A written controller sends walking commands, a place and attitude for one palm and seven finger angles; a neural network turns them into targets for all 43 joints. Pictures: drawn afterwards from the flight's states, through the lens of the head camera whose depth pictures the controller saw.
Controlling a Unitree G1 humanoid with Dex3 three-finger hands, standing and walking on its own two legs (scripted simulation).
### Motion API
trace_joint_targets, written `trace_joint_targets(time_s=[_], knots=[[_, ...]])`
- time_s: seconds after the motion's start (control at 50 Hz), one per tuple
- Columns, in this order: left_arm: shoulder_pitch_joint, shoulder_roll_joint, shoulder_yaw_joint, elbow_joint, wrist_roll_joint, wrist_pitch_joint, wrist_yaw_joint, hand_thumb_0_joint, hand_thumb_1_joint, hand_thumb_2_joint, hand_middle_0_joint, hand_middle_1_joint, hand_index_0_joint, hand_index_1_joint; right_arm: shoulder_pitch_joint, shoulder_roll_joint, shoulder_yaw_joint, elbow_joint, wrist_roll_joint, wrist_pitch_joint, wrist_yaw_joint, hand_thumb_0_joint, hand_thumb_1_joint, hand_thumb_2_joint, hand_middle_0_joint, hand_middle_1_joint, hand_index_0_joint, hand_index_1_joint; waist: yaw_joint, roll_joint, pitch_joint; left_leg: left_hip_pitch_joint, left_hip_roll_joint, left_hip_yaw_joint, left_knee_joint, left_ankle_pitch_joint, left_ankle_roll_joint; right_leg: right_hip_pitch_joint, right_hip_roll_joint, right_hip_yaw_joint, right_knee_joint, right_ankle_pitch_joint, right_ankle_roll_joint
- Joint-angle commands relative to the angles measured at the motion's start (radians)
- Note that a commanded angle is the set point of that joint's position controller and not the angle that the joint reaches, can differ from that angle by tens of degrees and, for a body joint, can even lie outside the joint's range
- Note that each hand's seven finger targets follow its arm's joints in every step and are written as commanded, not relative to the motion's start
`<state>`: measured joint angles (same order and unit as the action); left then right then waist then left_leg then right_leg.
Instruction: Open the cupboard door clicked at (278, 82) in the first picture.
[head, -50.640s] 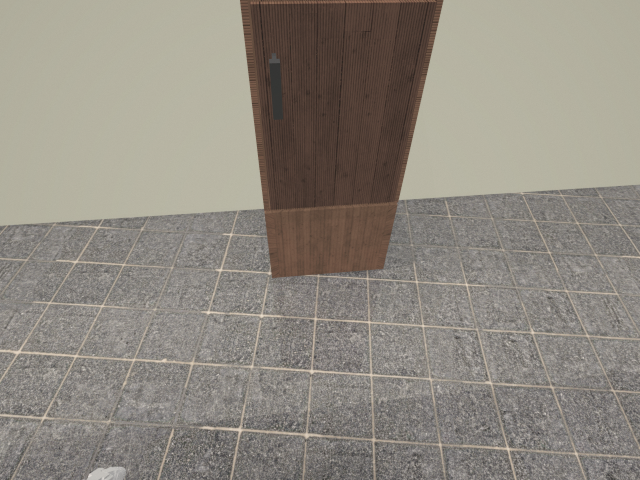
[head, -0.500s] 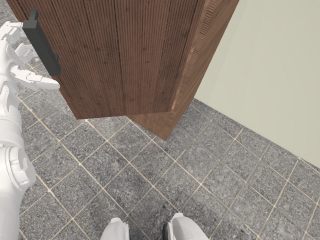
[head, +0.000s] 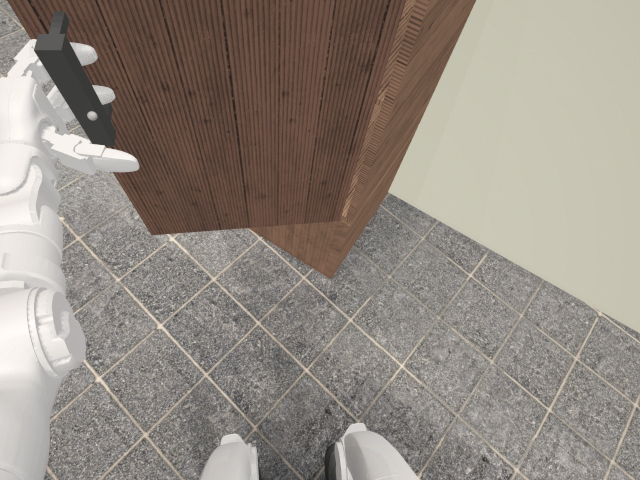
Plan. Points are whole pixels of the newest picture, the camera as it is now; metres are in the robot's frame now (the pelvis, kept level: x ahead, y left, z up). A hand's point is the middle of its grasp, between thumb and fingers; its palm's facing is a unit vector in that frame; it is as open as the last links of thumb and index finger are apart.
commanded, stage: slide the fingers in behind the handle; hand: left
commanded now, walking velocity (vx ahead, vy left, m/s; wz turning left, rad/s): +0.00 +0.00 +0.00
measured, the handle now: (83, 84) +0.57 +0.23 +0.10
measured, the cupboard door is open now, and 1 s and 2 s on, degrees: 40 40 65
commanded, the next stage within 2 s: close the thumb around the handle in 0.38 s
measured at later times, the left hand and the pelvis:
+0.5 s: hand (104, 115) +0.52 +0.20 +0.10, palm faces +0.04 -1.00 -0.01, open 14.0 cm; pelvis +0.01 +0.00 +0.00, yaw +0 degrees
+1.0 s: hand (101, 118) +0.52 +0.21 +0.10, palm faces +0.04 -1.00 -0.01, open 7.2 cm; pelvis +0.01 +0.00 +0.00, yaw +0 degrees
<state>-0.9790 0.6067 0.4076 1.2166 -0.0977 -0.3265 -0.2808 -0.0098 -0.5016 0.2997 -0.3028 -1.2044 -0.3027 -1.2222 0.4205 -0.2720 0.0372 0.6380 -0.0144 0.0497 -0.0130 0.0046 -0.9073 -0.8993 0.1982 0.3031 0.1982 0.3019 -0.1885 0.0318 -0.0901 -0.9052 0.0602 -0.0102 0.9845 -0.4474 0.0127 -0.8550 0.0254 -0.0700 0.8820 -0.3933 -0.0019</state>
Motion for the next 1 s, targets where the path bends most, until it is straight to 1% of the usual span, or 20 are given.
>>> trace_joint_targets(time_s=[0.0, 0.04, 0.08, 0.12, 0.16, 0.2, 0.22, 0.3, 0.34, 0.38, 0.44, 0.46, 0.52, 0.56, 0.66, 0.74, 0.82, 0.9, 0.94, 0.98], knots=[[-0.453, 0.201, 0.015, -0.238, -0.016, -0.062, 0.005, 0.0, -0.5, 0.3, -0.3, -1.2, -0.3, -1.2, 0.187, -0.189, -0.068, -0.027, 0.0, -0.011, -0.012, 0.0, -0.9, -0.9, 0.2, 0.3, 0.2, 0.3, -0.019, 0.163, -0.501, 0.44, -0.028, -0.051, -0.092, 0.432, 0.007, 0.135, 0.038, 0.025, -0.084, 0.315, -0.011], [-0.447, 0.22, 0.03, -0.221, -0.014, -0.061, 0.012, 0.0, -0.5, 0.3, -0.3, -1.2, -0.3, -1.2, 0.19, -0.189, -0.064, -0.027, 0.0, -0.008, -0.012, 0.0, -0.9, -0.9, 0.2, 0.3, 0.2, 0.3, -0.017, 0.132, -0.468, 0.406, -0.029, -0.054, -0.097, 0.43, 0.01, 0.151, 0.039, 0.024, -0.079, 0.323, -0.013], [-0.456, 0.198, 0.011, -0.215, -0.002, -0.058, 0.023, 0.0, -0.5, 0.3, -0.3, -1.2, -0.3, -1.2, 0.181, -0.185, -0.064, -0.029, 0.0, -0.008, -0.01, 0.0, -0.9, -0.9, 0.2, 0.3, 0.2, 0.3, -0.021, 0.145, -0.446, 0.397, -0.03, -0.049, -0.098, 0.411, 0.009, 0.136, 0.036, 0.024, -0.082, 0.31, -0.011], [-0.456, 0.249, 0.044, -0.22, 0.007, -0.06, 0.032, 0.0, -0.5, 0.3, -0.3, -1.2, -0.3, -1.2, 0.186, -0.189, -0.066, -0.031, 0.0, -0.008, -0.011, 0.0, -0.9, -0.9, 0.2, 0.3, 0.2, 0.3, -0.018, 0.126, -0.458, 0.381, -0.031, -0.045, -0.099, 0.402, 0.013, 0.163, 0.035, 0.031, -0.085, 0.317, -0.008], [-0.447, 0.238, 0.035, -0.242, 0.011, -0.072, 0.031, 0.0, -0.5, 0.3, -0.3, -1.2, -0.3, -1.2, 0.186, -0.183, -0.064, -0.035, -0.001, -0.008, -0.009, 0.0, -0.9, -0.9, 0.2, 0.3, 0.2, 0.3, -0.008, 0.166, -0.498, 0.416, -0.032, -0.047, -0.096, 0.452, 0.009, 0.17, 0.036, 0.029, -0.074, 0.35, -0.011], [-0.415, 0.219, 0.027, -0.228, 0.004, -0.067, 0.024, 0.0, -0.5, 0.3, -0.3, -1.2, -0.3, -1.2, 0.183, -0.184, -0.065, -0.039, 0.002, -0.005, -0.008, 0.0, -0.9, -0.9, 0.2, 0.3, 0.2, 0.3, -0.009, 0.133, -0.474, 0.406, -0.029, -0.046, -0.099, 0.451, 0.008, 0.172, 0.038, 0.024, -0.076, 0.35, -0.011], [-0.432, 0.19, 0.004, -0.233, -0.003, -0.067, 0.019, 0.0, -0.5, 0.3, -0.3, -1.2, -0.3, -1.2, 0.175, -0.182, -0.065, -0.041, 0.003, -0.005, -0.006, 0.0, -0.9, -0.9, 0.2, 0.3, 0.2, 0.3, -0.016, 0.152, -0.458, 0.406, -0.032, -0.042, -0.101, 0.432, 0.008, 0.165, 0.038, 0.026, -0.083, 0.34, -0.01], [-0.436, 0.22, 0.031, -0.213, -0.008, -0.066, 0.021, 0.0, -0.5, 0.3, -0.3, -1.2, -0.3, -1.2, 0.179, -0.187, -0.065, -0.038, 0.004, -0.004, -0.011, 0.0, -0.9, -0.9, 0.2, 0.3, 0.2, 0.3, -0.018, 0.124, -0.445, 0.389, -0.03, -0.046, -0.102, 0.413, 0.01, 0.159, 0.037, 0.027, -0.083, 0.325, -0.01], [-0.456, 0.214, 0.03, -0.256, -0.007, -0.079, 0.027, 0.0, -0.5, 0.3, -0.3, -1.2, -0.3, -1.2, 0.182, -0.184, -0.065, -0.041, 0.0, -0.007, -0.01, 0.0, -0.9, -0.9, 0.2, 0.3, 0.2, 0.3, -0.011, 0.17, -0.475, 0.424, -0.032, -0.047, -0.1, 0.448, 0.009, 0.158, 0.038, 0.027, -0.076, 0.34, -0.014], [-0.411, 0.231, 0.048, -0.253, -0.002, -0.084, 0.029, 0.0, -0.5, 0.3, -0.3, -1.2, -0.3, -1.2, 0.182, -0.184, -0.068, -0.041, 0.0, -0.006, -0.008, 0.0, -0.9, -0.9, 0.2, 0.3, 0.2, 0.3, 0.004, 0.153, -0.504, 0.43, -0.03, -0.047, -0.097, 0.474, 0.004, 0.179, 0.037, 0.027, -0.072, 0.362, -0.012], [-0.424, 0.166, 0.002, -0.254, -0.008, -0.082, 0.026, 0.0, -0.5, 0.3, -0.3, -1.2, -0.3, -1.2, 0.18, -0.179, -0.069, -0.038, 0.002, -0.004, -0.005, 0.0, -0.9, -0.9, 0.2, 0.3, 0.2, 0.3, -0.015, 0.146, -0.467, 0.435, -0.028, -0.049, -0.098, 0.472, 0.006, 0.153, 0.039, 0.022, -0.076, 0.352, -0.013], [-0.425, 0.184, 0.017, -0.236, -0.01, -0.077, 0.029, 0.0, -0.5, 0.3, -0.3, -1.2, -0.3, -1.2, 0.181, -0.184, -0.07, -0.034, 0.003, -0.002, -0.006, 0.0, -0.9, -0.9, 0.2, 0.3, 0.2, 0.3, -0.016, 0.121, -0.459, 0.417, -0.028, -0.047, -0.098, 0.45, 0.008, 0.158, 0.039, 0.024, -0.08, 0.346, -0.009], [-0.444, 0.227, 0.03, -0.222, 0.001, -0.065, 0.029, 0.0, -0.332, 0.372, -0.312, -1.218, -0.312, -1.218, 0.179, -0.188, -0.066, -0.034, 0.005, -0.003, -0.01, 0.0, -0.9, -0.9, 0.2, 0.3, 0.2, 0.3, -0.017, 0.124, -0.446, 0.374, -0.034, -0.042, -0.105, 0.405, 0.012, 0.179, 0.034, 0.032, -0.082, 0.335, -0.009], [-0.432, 0.224, 0.038, -0.248, 0.0, -0.076, 0.028, 0.0, -0.22, 0.42, -0.32, -1.23, -0.32, -1.23, 0.181, -0.183, -0.069, -0.037, 0.001, -0.005, -0.009, 0.0, -0.9, -0.9, 0.2, 0.3, 0.2, 0.3, -0.006, 0.156, -0.491, 0.413, -0.034, -0.04, -0.097, 0.45, 0.009, 0.185, 0.035, 0.034, -0.078, 0.362, -0.011], [-0.424, 0.206, 0.026, -0.237, -0.012, -0.077, 0.019, 0.0, 0.06, 0.54, -0.34, -1.26, -0.34, -1.26, 0.178, -0.185, -0.068, -0.036, 0.004, -0.003, -0.009, 0.0, -0.9, -0.9, 0.2, 0.3, 0.2, 0.3, -0.015, 0.131, -0.468, 0.403, -0.03, -0.042, -0.099, 0.446, 0.009, 0.181, 0.037, 0.031, -0.079, 0.363, -0.009], [-0.402, 0.227, 0.049, -0.264, -0.014, -0.08, 0.02, 0.0, 0.284, 0.636, -0.356, -1.284, -0.356, -1.284, 0.179, -0.185, -0.07, -0.043, 0.003, -0.002, -0.008, 0.0, -0.9, -0.9, 0.2, 0.3, 0.2, 0.3, 0.005, 0.147, -0.493, 0.417, -0.033, -0.039, -0.101, 0.465, 0.008, 0.2, 0.037, 0.031, -0.075, 0.373, -0.013], [-0.383, 0.182, 0.019, -0.261, -0.016, -0.076, 0.019, 0.0, 0.508, 0.732, -0.372, -1.308, -0.372, -1.308, 0.168, -0.181, -0.072, -0.045, 0.005, -0.002, -0.006, 0.0, -0.9, -0.9, 0.2, 0.3, 0.2, 0.3, -0.001, 0.139, -0.468, 0.414, -0.033, -0.035, -0.106, 0.445, 0.008, 0.193, 0.038, 0.03, -0.085, 0.364, -0.01], [-0.389, 0.214, 0.038, -0.267, -0.016, -0.081, 0.022, 0.0, 0.732, 0.828, -0.388, -1.332, -0.388, -1.332, 0.169, -0.185, -0.072, -0.042, 0.006, -0.002, -0.009, 0.0, -0.9, -0.9, 0.2, 0.3, 0.2, 0.3, 0.004, 0.139, -0.47, 0.409, -0.033, -0.037, -0.11, 0.444, 0.008, 0.202, 0.037, 0.033, -0.085, 0.366, -0.01], [-0.405, 0.164, 0.004, -0.273, -0.017, -0.085, 0.021, 0.0, 0.844, 0.876, -0.396, -1.344, -0.396, -1.344, 0.171, -0.181, -0.073, -0.04, 0.003, -0.004, -0.008, 0.0, -0.9, -0.9, 0.2, 0.3, 0.2, 0.3, -0.011, 0.136, -0.461, 0.429, -0.031, -0.042, -0.106, 0.454, 0.008, 0.173, 0.037, 0.026, -0.083, 0.355, -0.012], [-0.412, 0.201, 0.024, -0.235, -0.014, -0.078, 0.025, 0.0, 0.9, 0.9, -0.4, -1.35, -0.4, -1.35, 0.167, -0.186, -0.069, -0.034, 0.005, -0.003, -0.009, 0.0, -0.9, -0.9, 0.2, 0.3, 0.2, 0.3, -0.011, 0.126, -0.433, 0.394, -0.032, -0.041, -0.109, 0.413, 0.009, 0.173, 0.037, 0.031, -0.088, 0.336, -0.009]])
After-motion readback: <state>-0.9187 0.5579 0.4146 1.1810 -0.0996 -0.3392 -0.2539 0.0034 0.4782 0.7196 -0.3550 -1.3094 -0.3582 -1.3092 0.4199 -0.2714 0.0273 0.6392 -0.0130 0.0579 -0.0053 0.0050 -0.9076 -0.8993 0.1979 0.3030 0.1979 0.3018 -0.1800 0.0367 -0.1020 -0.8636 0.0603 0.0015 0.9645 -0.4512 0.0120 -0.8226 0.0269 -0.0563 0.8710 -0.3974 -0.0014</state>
